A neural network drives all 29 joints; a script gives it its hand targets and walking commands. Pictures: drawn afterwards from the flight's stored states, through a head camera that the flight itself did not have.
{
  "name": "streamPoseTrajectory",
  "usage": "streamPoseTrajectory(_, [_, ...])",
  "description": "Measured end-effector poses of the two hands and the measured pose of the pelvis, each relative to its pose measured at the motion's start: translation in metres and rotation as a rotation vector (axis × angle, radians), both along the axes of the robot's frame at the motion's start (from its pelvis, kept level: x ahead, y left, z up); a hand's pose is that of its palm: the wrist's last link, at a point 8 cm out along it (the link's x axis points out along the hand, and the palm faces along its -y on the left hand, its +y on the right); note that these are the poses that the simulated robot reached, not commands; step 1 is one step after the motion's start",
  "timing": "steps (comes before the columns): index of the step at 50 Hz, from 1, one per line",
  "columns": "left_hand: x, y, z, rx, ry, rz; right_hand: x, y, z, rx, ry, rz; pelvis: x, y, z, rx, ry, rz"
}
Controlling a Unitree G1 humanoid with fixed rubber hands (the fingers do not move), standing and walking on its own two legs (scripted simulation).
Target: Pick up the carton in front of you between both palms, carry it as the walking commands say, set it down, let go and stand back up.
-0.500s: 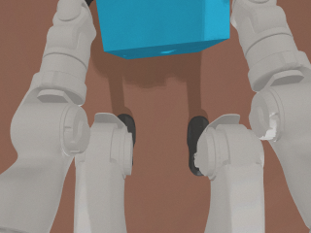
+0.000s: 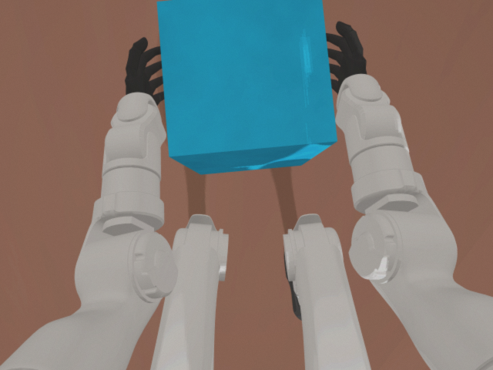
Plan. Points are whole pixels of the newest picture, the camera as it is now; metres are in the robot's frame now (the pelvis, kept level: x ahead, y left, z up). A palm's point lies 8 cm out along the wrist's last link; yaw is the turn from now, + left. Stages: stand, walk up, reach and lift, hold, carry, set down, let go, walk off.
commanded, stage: reach and lift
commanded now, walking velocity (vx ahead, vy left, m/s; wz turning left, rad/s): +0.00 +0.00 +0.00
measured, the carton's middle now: (246, 103) +0.51 +0.01 -0.14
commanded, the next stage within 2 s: none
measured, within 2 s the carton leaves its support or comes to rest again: neither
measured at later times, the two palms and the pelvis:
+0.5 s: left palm (93, 68) +0.47 +0.16 +0.07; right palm (406, 53) +0.48 -0.14 +0.07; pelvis +0.03 +0.00 +0.12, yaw +0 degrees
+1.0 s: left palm out of the picture +0.43 +0.16 +0.23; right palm out of the picture +0.43 -0.14 +0.23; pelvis +0.08 +0.00 +0.26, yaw +0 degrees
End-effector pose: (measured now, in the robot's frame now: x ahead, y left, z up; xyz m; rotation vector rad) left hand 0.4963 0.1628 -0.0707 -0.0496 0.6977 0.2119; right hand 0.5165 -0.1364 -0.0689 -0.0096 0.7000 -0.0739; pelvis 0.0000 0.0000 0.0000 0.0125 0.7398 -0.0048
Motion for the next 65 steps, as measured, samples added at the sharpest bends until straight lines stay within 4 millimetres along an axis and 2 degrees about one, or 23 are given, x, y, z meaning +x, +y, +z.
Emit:
streamPoseTrajectory(11, [-0.008,0.001,0.060,0.002,-0.016,-0.012,-0.013,0.000,0.057,0.003,-0.016,-0.010,0.004,0.001,0.048,-0.005,0.008,0.007])
streamPoseTrajectory(19, [-0.019,-0.003,0.105,-0.002,-0.019,-0.015,-0.027,-0.003,0.103,0.012,-0.019,-0.030,0.018,0.002,0.086,-0.004,-0.028,0.002])
streamPoseTrajectory(29, [-0.036,-0.004,0.172,-0.006,-0.013,-0.016,-0.045,-0.004,0.170,0.018,-0.011,-0.040,0.039,0.001,0.144,-0.005,-0.114,0.002])
streamPoseTrajectory(52, [-0.073,-0.007,0.316,-0.005,-0.014,-0.047,-0.091,-0.008,0.313,0.015,-0.013,-0.066,0.088,0.003,0.272,-0.011,-0.407,0.004])
streamPoseTrajectory(58, [-0.082,-0.007,0.351,-0.004,-0.019,-0.053,-0.101,-0.008,0.349,0.010,-0.018,-0.066,0.100,0.003,0.298,-0.013,-0.508,0.003])
streamPoseTrajectory(65, [-0.093,-0.007,0.392,0.003,-0.035,-0.060,-0.112,-0.008,0.390,0.006,-0.035,-0.064,0.109,0.003,0.319,-0.012,-0.639,0.007])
